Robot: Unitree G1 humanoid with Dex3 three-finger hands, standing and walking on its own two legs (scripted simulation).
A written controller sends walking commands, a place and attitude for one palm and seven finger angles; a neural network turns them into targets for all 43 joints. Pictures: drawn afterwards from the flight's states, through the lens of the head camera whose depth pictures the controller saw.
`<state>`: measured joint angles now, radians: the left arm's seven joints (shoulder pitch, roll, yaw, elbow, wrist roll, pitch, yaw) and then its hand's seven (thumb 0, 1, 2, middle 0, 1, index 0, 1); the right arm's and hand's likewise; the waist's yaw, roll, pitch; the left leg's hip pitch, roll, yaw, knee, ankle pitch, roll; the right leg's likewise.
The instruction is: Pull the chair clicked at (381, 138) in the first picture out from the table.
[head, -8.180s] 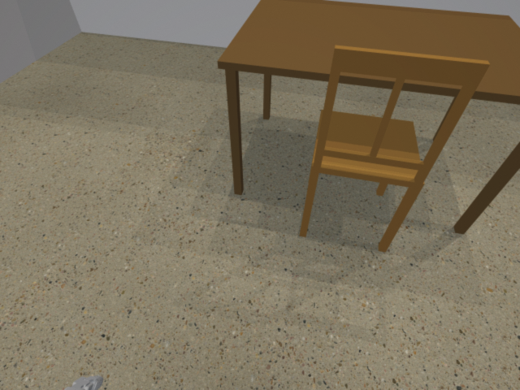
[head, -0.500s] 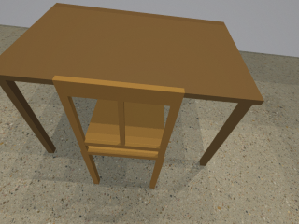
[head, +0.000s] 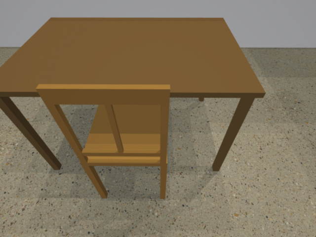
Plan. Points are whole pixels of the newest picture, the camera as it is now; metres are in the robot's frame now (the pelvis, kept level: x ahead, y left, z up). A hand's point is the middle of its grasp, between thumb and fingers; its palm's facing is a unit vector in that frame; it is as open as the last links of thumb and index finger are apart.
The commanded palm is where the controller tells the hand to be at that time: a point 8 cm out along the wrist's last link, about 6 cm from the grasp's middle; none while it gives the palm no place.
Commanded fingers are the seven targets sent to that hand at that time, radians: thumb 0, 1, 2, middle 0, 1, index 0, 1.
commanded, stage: come to a stop and stand still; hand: left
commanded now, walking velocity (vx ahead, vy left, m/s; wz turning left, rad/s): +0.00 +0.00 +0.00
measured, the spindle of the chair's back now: (115, 130) +0.49 +0.18 -0.08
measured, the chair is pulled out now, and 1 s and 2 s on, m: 0.00 0.00 0.00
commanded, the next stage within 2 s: look again from close up in 0.62 s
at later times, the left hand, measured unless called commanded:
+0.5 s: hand out of the picture +0.02 +0.15 -0.17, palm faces +0.01 -0.98 -0.19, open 7.3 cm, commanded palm none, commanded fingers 0.00 0.90 0.90 -0.20 -0.30 -0.20 -0.30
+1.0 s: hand out of the picture +0.04 +0.17 -0.17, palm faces +0.01 -0.98 -0.22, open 7.3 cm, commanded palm none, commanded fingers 0.00 0.90 0.90 -0.20 -0.30 -0.20 -0.30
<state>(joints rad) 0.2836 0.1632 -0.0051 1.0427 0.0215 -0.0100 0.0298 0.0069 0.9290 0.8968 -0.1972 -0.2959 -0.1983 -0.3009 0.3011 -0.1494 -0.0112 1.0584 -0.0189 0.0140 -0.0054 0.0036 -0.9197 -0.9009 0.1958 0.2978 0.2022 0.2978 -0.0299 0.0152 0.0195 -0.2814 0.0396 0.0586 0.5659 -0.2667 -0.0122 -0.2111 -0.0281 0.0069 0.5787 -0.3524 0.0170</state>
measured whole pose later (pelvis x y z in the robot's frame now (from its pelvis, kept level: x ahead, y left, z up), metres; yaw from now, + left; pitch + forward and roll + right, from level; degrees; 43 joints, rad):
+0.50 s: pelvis +0.03 -0.02 +0.01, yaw +0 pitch -1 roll +1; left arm 0.30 0.16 -0.01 1.11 0.02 -0.03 0.03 0.00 0.91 0.90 -0.20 -0.30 -0.20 -0.30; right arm 0.21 -0.17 0.00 1.13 -0.01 -0.01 -0.02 0.00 -0.92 -0.90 0.19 0.30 0.20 0.30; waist 0.00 -0.01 0.03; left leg -0.19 0.06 0.06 0.46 -0.26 -0.04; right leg -0.13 -0.01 0.00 0.49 -0.35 -0.01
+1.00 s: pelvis +0.04 -0.01 +0.01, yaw +0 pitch +0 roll +1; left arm 0.28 0.18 0.00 1.11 0.02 -0.02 0.03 0.00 0.91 0.90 -0.20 -0.30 -0.20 -0.30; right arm 0.23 -0.16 0.00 1.15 -0.01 -0.02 -0.02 0.00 -0.92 -0.90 0.20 0.30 0.20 0.30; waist 0.00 -0.02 0.03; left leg -0.17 0.04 0.07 0.43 -0.26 -0.03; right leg -0.10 -0.03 0.01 0.45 -0.34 0.01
